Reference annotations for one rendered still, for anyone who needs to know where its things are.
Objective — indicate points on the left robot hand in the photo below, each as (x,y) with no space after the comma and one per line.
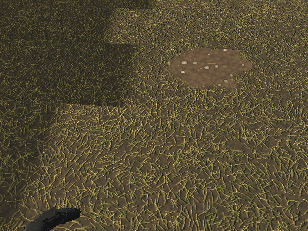
(53,217)

